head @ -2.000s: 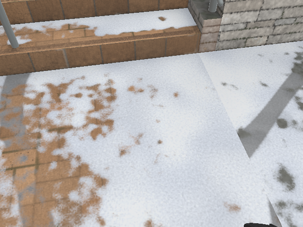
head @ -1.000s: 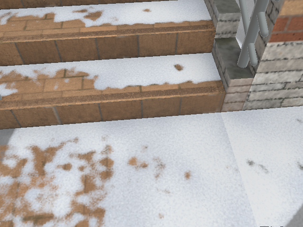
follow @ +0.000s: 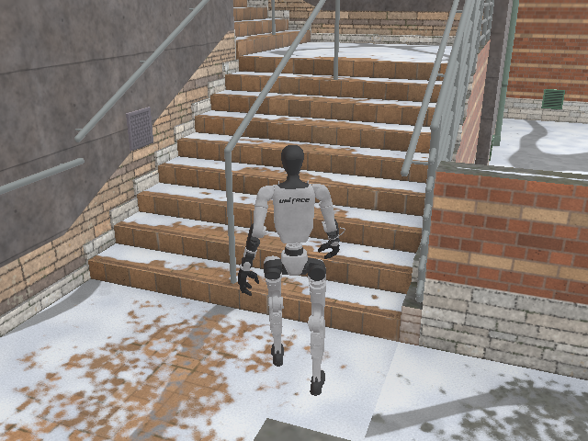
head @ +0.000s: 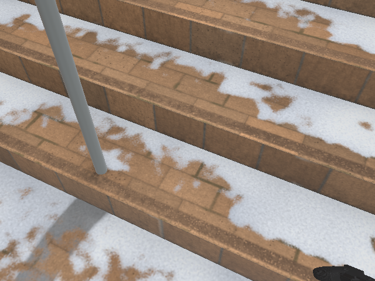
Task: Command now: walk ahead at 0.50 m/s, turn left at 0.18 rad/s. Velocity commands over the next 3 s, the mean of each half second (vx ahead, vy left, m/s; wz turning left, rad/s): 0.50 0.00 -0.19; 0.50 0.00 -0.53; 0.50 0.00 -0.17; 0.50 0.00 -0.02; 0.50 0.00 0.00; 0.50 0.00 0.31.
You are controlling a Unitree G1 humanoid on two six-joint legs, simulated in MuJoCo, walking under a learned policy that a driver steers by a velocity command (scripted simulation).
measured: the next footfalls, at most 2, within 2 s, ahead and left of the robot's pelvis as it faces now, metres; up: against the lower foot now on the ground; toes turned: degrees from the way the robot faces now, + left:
left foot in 0.02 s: +0.15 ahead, +0.09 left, +0.00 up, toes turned +3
right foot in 0.56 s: +0.37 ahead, -0.10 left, +0.00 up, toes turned -16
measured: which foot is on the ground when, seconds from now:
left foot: up 0.00-0.00, down 0.02-0.56, up 0.58-0.98, down 1.00-1.00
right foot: down 0.00-0.02, up 0.04-0.54, down 0.56-1.00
